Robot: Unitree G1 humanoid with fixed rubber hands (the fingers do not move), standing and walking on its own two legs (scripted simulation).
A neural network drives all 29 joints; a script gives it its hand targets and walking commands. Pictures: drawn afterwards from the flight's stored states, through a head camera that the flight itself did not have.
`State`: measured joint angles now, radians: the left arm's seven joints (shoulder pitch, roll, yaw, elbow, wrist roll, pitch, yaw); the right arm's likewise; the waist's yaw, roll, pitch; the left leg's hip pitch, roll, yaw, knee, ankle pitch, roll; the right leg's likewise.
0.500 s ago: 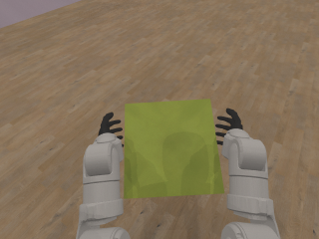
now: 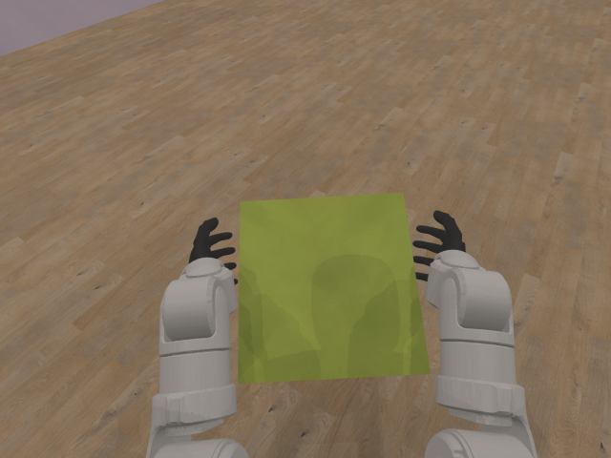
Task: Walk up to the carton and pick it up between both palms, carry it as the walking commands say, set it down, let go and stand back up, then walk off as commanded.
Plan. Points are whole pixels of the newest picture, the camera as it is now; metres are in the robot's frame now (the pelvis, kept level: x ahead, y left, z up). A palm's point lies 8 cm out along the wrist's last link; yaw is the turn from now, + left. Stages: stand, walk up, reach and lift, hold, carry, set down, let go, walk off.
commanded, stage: carry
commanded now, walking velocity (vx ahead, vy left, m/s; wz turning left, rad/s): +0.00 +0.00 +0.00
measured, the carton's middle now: (326, 290) +0.35 -0.01 +0.01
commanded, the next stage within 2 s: none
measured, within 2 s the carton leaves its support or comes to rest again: neither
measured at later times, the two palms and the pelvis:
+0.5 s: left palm (205, 276) +0.32 +0.15 +0.10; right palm (446, 269) +0.32 -0.15 +0.10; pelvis +0.00 +0.00 +0.00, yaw +0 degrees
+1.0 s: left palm (209, 283) +0.31 +0.15 +0.09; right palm (446, 278) +0.32 -0.16 +0.09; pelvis +0.00 +0.00 +0.00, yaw +0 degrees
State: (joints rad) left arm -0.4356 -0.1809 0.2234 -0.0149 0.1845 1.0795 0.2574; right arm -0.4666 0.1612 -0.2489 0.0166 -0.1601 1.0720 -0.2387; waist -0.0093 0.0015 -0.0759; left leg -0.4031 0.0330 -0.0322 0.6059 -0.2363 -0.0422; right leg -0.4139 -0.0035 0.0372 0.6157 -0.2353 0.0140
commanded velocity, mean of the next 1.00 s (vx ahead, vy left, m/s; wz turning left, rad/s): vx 0.00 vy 0.00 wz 0.00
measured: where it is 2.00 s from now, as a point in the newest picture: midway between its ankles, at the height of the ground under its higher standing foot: outside the picture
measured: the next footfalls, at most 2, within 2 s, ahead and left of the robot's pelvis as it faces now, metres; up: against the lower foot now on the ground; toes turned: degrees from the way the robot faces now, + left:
none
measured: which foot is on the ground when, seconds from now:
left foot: down 0.00-1.00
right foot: down 0.00-1.00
